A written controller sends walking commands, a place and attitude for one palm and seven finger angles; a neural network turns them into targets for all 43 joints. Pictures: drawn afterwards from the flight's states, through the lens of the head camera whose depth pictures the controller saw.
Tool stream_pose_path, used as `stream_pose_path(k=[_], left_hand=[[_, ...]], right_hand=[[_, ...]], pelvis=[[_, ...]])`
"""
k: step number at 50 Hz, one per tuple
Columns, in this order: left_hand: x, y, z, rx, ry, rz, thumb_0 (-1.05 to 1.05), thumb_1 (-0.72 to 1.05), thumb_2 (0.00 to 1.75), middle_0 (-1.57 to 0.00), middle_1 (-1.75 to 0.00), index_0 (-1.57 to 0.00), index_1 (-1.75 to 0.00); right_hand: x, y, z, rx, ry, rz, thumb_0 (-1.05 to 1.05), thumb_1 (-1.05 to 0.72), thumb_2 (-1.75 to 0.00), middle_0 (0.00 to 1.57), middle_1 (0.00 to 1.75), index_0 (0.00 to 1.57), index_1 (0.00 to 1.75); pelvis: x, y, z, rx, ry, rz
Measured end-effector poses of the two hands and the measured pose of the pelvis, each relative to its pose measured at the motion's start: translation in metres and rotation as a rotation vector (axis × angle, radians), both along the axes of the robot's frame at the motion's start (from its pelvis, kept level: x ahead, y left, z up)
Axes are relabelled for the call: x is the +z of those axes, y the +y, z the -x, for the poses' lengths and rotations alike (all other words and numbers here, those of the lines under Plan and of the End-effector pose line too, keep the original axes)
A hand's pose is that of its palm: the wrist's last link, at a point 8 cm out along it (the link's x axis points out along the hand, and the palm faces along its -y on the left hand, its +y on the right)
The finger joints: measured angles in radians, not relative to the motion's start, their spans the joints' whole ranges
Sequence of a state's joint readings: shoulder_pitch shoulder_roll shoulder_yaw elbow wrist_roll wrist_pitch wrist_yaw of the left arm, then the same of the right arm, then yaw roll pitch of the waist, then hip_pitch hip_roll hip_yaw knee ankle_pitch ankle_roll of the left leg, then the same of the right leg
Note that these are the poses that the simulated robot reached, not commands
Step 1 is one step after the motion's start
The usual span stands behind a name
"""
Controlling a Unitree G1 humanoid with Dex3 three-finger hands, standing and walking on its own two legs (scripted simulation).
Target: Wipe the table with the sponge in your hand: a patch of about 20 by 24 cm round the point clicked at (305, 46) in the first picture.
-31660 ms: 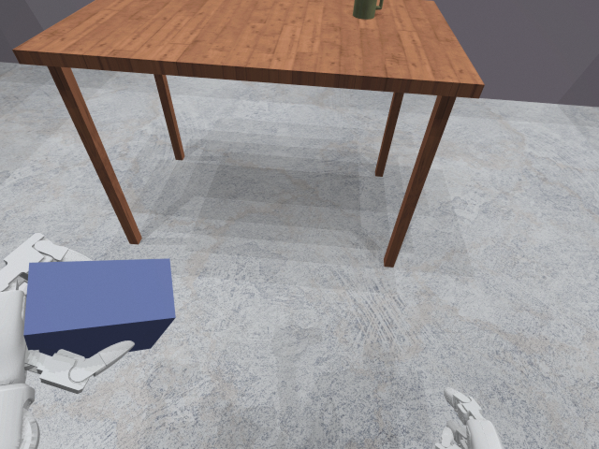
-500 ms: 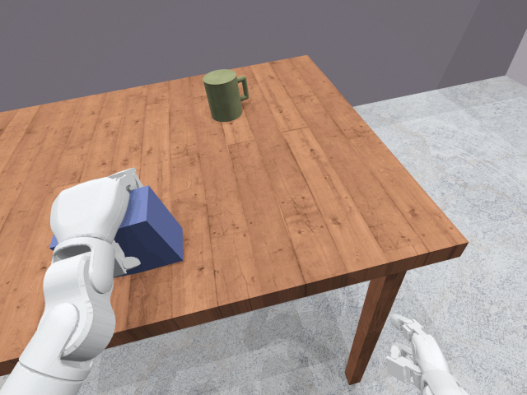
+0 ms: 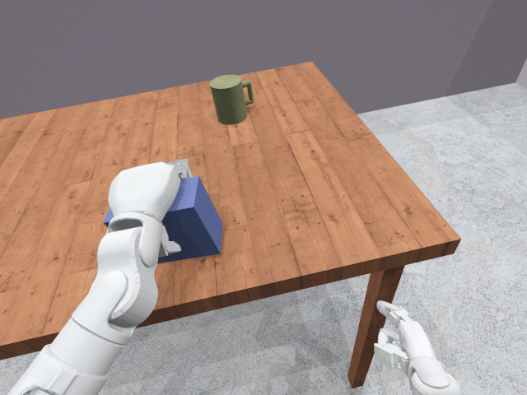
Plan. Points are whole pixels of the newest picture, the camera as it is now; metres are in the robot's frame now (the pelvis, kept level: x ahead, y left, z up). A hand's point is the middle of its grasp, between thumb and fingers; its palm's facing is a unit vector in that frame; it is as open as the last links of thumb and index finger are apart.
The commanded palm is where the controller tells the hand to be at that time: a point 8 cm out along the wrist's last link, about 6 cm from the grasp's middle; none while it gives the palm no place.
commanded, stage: wipe forward along the third lane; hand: left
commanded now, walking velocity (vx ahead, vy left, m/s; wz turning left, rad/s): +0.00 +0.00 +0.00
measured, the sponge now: (174, 230) +0.31 +0.20 +0.11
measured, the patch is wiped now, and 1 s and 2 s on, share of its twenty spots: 0.70 0.85 0.90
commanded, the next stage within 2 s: wipe back along the third lane in 1.76 s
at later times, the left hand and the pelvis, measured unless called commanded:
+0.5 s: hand (184, 201) +0.34 +0.19 +0.15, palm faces +0.03 -0.04 -1.00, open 10.4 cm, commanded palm +0.32 +0.20 +0.20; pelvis -0.01 -0.03 +0.00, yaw -1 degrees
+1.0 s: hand (184, 180) +0.39 +0.20 +0.15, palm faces -0.04 +0.00 -1.00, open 10.4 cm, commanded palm +0.38 +0.22 +0.18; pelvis -0.02 -0.05 -0.01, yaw -1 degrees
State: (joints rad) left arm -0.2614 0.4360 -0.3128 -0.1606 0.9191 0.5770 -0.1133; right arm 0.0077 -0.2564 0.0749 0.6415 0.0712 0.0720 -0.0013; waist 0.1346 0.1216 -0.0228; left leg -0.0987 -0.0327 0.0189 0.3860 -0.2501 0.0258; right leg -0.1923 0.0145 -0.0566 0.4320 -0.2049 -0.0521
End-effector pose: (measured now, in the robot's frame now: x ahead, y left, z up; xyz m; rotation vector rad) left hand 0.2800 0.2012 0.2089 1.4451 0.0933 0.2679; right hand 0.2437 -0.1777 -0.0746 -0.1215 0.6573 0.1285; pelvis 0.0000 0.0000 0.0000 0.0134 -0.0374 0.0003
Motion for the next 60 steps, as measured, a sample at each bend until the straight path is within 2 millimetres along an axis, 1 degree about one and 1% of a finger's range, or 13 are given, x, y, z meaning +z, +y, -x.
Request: stream_pose_path(k=[5, 9, 15, 22, 29, 37, 41, 45, 49, 60], left_hand=[[0.000, -0.010, -0.003, -0.004, -0.009, 0.012, -0.02, -0.52, 1.03, -0.68, -1.33, -0.71, -1.32], [-0.001, -0.015, -0.005, -0.002, -0.006, 0.015, -0.02, -0.52, 1.03, -0.68, -1.33, -0.71, -1.32], [-0.004, -0.016, -0.014, 0.035, 0.023, 0.003, -0.02, -0.52, 1.03, -0.69, -1.32, -0.72, -1.31], [-0.006, -0.020, -0.030, 0.074, 0.075, -0.048, -0.03, -0.53, 1.03, -0.70, -1.31, -0.73, -1.30], [-0.004, -0.016, -0.046, 0.081, 0.115, -0.063, -0.03, -0.53, 1.03, -0.70, -1.31, -0.73, -1.30], [-0.003, -0.008, -0.070, 0.089, 0.150, -0.078, -0.01, -0.53, 1.03, -0.71, -1.31, -0.73, -1.30], [-0.004, -0.007, -0.079, 0.081, 0.165, -0.096, 0.00, -0.53, 1.03, -0.71, -1.31, -0.74, -1.30], [-0.005, -0.006, -0.085, 0.072, 0.172, -0.104, 0.00, -0.54, 1.03, -0.71, -1.30, -0.74, -1.29], [-0.006, -0.004, -0.089, 0.068, 0.172, -0.100, 0.00, -0.54, 1.03, -0.72, -1.30, -0.74, -1.29], [-0.004, 0.004, -0.108, 0.075, 0.184, -0.107, 0.01, -0.54, 1.03, -0.72, -1.30, -0.74, -1.29]], right_hand=[[0.000, -0.007, 0.005, -0.010, 0.009, -0.002, 0.02, -0.91, -0.90, 0.20, 0.30, 0.20, 0.30], [-0.001, -0.016, 0.011, -0.030, 0.023, 0.003, 0.02, -0.91, -0.90, 0.20, 0.30, 0.20, 0.30], [-0.007, -0.034, 0.023, -0.068, 0.048, 0.030, 0.02, -0.91, -0.90, 0.20, 0.30, 0.20, 0.30], [-0.015, -0.058, 0.041, -0.121, 0.072, 0.055, 0.02, -0.91, -0.90, 0.20, 0.30, 0.20, 0.30], [-0.024, -0.084, 0.065, -0.183, 0.097, 0.087, 0.02, -0.91, -0.90, 0.20, 0.30, 0.20, 0.30], [-0.038, -0.115, 0.102, -0.256, 0.176, 0.131, 0.01, -0.91, -0.90, 0.20, 0.30, 0.20, 0.30], [-0.045, -0.126, 0.120, -0.288, 0.223, 0.147, 0.01, -0.91, -0.90, 0.20, 0.30, 0.20, 0.30], [-0.052, -0.132, 0.135, -0.308, 0.266, 0.155, 0.01, -0.91, -0.90, 0.20, 0.30, 0.20, 0.30], [-0.057, -0.133, 0.144, -0.320, 0.294, 0.154, 0.01, -0.91, -0.90, 0.20, 0.30, 0.20, 0.30], [-0.057, -0.127, 0.151, -0.339, 0.304, 0.147, 0.01, -0.91, -0.90, 0.20, 0.30, 0.20, 0.30]], pelvis=[[0.000, -0.004, 0.002, -0.003, -0.005, -0.002], [0.000, -0.008, 0.004, -0.009, -0.007, -0.004], [0.000, -0.015, 0.007, -0.010, -0.007, -0.008], [-0.001, -0.024, 0.012, -0.011, -0.003, -0.014], [-0.003, -0.034, 0.017, -0.013, 0.008, -0.016], [-0.005, -0.043, 0.020, -0.013, 0.040, -0.016], [-0.006, -0.045, 0.021, -0.013, 0.057, -0.017], [-0.007, -0.046, 0.021, -0.015, 0.071, -0.018], [-0.008, -0.046, 0.022, -0.019, 0.084, -0.019], [-0.010, -0.043, 0.026, -0.023, 0.112, -0.016]])
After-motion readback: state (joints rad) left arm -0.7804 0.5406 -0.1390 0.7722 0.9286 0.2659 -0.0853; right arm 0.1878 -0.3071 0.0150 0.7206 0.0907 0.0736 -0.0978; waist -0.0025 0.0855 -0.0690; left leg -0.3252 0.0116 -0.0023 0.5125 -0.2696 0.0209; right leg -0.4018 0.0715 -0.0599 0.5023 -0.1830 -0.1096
